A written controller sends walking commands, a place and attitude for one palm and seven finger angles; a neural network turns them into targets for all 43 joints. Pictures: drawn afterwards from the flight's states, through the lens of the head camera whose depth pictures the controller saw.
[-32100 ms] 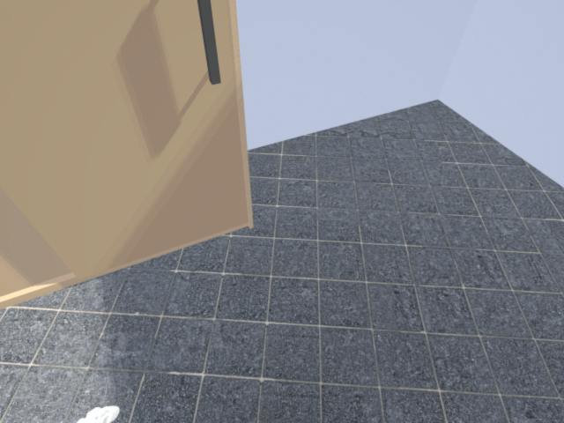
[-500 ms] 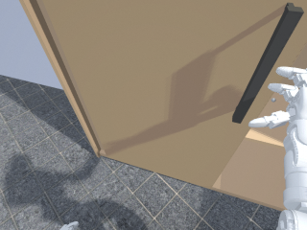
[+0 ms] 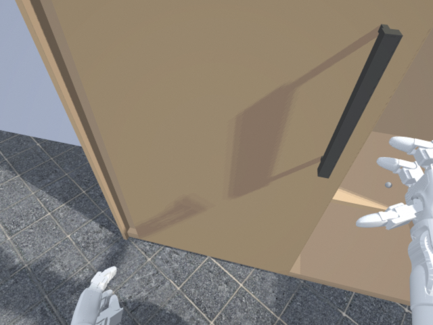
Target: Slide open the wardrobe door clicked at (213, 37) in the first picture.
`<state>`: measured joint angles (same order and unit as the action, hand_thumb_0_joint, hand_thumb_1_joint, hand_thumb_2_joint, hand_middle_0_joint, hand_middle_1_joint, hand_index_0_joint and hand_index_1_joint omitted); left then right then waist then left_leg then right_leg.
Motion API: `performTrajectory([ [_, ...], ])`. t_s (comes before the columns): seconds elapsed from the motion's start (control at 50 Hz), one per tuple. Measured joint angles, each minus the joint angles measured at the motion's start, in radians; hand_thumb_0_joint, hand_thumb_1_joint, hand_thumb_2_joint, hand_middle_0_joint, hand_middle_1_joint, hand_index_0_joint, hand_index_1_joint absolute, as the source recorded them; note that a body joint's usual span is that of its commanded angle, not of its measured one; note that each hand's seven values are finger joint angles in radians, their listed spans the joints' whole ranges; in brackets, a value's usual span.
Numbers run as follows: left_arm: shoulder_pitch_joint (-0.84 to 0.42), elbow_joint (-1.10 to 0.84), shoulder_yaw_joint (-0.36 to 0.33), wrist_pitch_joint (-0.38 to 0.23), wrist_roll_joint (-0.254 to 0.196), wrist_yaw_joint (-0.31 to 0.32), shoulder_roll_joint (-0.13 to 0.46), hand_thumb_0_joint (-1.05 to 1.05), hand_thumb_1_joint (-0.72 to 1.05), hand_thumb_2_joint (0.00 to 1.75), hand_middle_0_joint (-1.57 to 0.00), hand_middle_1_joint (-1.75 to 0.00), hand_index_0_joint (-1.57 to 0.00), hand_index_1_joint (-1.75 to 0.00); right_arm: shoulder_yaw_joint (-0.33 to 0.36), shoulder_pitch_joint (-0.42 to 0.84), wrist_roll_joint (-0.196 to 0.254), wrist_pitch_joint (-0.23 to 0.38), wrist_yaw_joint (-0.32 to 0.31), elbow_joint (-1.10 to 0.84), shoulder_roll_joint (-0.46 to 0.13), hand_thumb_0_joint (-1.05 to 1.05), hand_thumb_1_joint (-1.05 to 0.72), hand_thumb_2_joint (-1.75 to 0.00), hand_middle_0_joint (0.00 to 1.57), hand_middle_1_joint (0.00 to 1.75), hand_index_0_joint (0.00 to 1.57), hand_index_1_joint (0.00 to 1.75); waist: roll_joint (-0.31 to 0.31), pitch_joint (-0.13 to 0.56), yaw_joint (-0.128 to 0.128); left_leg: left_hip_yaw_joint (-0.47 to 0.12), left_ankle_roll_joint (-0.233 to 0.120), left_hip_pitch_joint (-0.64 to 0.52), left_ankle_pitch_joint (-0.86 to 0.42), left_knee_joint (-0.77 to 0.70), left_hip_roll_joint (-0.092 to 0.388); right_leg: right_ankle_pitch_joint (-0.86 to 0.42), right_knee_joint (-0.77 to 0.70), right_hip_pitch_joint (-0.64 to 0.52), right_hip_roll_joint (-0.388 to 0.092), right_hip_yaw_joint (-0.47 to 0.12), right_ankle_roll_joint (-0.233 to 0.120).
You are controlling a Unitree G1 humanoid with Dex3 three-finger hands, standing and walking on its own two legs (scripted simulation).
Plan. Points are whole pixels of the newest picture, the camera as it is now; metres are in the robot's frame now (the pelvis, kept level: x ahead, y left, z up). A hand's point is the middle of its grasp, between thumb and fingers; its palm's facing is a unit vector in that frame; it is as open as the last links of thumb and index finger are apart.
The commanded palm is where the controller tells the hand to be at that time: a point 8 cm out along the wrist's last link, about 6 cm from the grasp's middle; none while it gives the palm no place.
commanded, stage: slip the hand off the handle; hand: right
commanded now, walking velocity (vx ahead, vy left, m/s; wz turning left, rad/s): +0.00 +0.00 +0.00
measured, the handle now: (348, 113) +0.49 -0.24 +0.17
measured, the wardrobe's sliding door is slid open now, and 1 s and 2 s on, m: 0.61 0.61 0.61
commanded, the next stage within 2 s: draw the hand back to the body in 0.06 s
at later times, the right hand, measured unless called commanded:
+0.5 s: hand (399, 204) +0.27 -0.25 +0.17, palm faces +0.23 +0.97 +0.01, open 14.7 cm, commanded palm +0.23 -0.29 +0.17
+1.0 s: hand (432, 240) +0.21 -0.26 +0.17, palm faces +0.46 +0.85 -0.25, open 12.6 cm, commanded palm +0.17 -0.30 +0.18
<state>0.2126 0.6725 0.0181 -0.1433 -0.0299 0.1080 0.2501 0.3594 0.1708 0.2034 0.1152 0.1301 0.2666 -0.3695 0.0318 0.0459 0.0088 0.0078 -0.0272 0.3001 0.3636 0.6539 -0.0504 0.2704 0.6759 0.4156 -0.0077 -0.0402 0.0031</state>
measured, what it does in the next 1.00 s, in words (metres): stands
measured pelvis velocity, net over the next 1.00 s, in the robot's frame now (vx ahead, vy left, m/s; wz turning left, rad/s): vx -0.01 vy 0.00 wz -0.01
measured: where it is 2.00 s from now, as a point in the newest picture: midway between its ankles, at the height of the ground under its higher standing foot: outside the picture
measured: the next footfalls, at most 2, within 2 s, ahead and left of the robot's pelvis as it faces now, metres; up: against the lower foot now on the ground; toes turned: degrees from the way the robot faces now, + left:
none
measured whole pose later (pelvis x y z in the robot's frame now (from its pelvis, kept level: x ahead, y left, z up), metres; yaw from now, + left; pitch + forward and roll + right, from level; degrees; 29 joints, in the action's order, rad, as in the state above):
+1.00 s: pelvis -0.01 +0.00 +0.02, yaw +0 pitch -8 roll +1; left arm 0.19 0.73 0.04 -0.17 0.01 0.11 0.22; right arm 0.28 -0.27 0.09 0.06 -0.12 -0.23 -0.30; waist 0.05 -0.05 0.06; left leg 0.00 -0.02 0.02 0.25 0.40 -0.03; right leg 0.15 0.42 0.13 0.00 -0.04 0.00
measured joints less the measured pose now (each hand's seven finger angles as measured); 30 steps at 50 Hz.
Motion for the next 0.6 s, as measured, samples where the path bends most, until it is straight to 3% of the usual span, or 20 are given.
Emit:
performTrajectory([
  [0.12,-0.006,-0.009,0.009,-0.024,0.003,0.0,-0.009,0.01,0.9,0.9,-0.2,-0.3,-0.2,-0.3,-0.018,-0.101,0.006,-0.003,-0.009,-0.117,0.033,-0.02,0.56,-0.2,0.25,1.15,0.25,1.15,0.004,-0.001,0.016,0.003,0.0,-0.021,0.005,-0.001,0.003,0.004,0.0,-0.019,0.003,-0.003,0.0],
  [0.2,-0.014,0.008,0.018,-0.036,0.008,0.01,-0.013,0.01,0.9,0.9,-0.2,-0.3,-0.2,-0.3,-0.037,-0.102,-0.001,-0.008,-0.021,-0.138,0.045,-0.02,0.56,-0.2,0.25,1.15,0.25,1.15,0.006,-0.011,0.025,0.013,0.0,-0.03,0.005,-0.002,0.007,0.001,0.001,-0.023,0.009,-0.013,0.0],
  [0.22,-0.016,0.017,0.022,-0.038,0.001,0.015,-0.014,0.01,0.9,0.9,-0.2,-0.3,-0.2,-0.3,-0.037,-0.091,0.03,-0.03,-0.01,-0.133,0.049,-0.02,0.56,-0.2,0.25,1.15,0.25,1.15,0.006,-0.014,0.029,0.015,0.001,-0.036,0.003,-0.007,0.007,-0.001,-0.002,-0.028,0.009,-0.015,-0.001],
  [0.26,-0.016,0.032,0.031,-0.039,-0.015,0.032,-0.018,0.01,0.9,0.9,-0.2,-0.3,-0.2,-0.3,-0.03,-0.068,0.086,-0.131,0.02,-0.132,0.055,-0.02,0.56,-0.2,0.25,1.15,0.25,1.15,0.006,-0.016,0.037,0.016,0.0,-0.062,-0.006,-0.03,0.008,-0.009,-0.022,-0.052,0.01,-0.016,0.0],
  [0.3,-0.014,0.035,0.038,-0.043,-0.022,0.043,-0.02,0.01,0.9,0.9,-0.2,-0.3,-0.2,-0.3,-0.032,-0.066,0.09,-0.221,0.027,-0.154,0.05,-0.02,0.56,-0.2,0.25,1.15,0.25,1.15,0.009,-0.012,0.039,0.013,0.002,-0.087,-0.017,-0.056,0.01,-0.018,-0.047,-0.077,0.011,-0.014,-0.003],
  [0.34,-0.015,0.029,0.042,-0.051,-0.022,0.043,-0.022,0.01,0.9,0.9,-0.2,-0.3,-0.2,-0.3,-0.035,-0.088,0.085,-0.269,0.02,-0.195,0.045,-0.02,0.56,-0.2,0.25,1.15,0.25,1.15,0.013,-0.006,0.035,0.008,0.004,-0.106,-0.026,-0.077,0.012,-0.026,-0.069,-0.099,0.012,-0.008,-0.005],
  [0.42,-0.024,0.012,0.044,-0.062,-0.022,0.031,-0.027,0.01,0.9,0.9,-0.2,-0.3,-0.2,-0.3,-0.029,-0.143,0.098,-0.295,0.006,-0.271,0.055,-0.02,0.56,-0.2,0.25,1.15,0.25,1.15,0.016,-0.002,0.03,-0.003,0.008,-0.128,-0.038,-0.099,0.016,-0.038,-0.099,-0.127,0.014,0.003,-0.008],
  [0.6,-0.042,0.01,0.045,-0.057,-0.015,0.031,-0.023,0.01,0.9,0.9,-0.2,-0.3,-0.2,-0.3,-0.035,-0.232,0.081,-0.333,-0.029,-0.387,0.084,-0.02,0.56,-0.2,0.25,1.15,0.25,1.15,0.011,-0.017,0.047,-0.002,0.009,-0.165,-0.053,-0.125,0.019,-0.056,-0.127,-0.165,0.017,0.002,-0.009],
])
